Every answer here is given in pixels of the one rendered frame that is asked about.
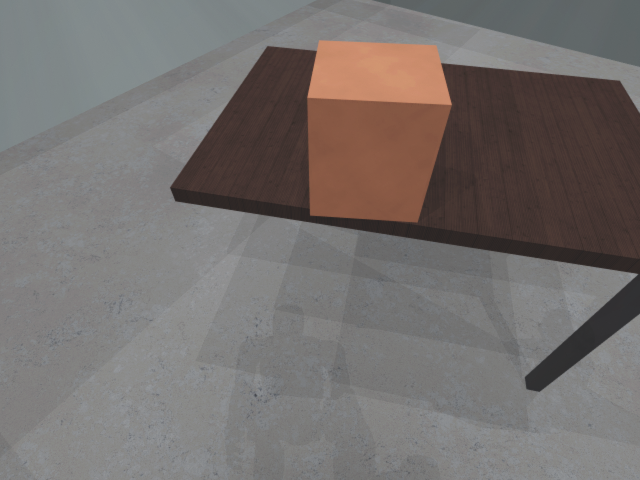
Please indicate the carton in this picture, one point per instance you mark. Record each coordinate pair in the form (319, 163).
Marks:
(376, 117)

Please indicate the table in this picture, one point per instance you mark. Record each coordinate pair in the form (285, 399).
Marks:
(532, 164)

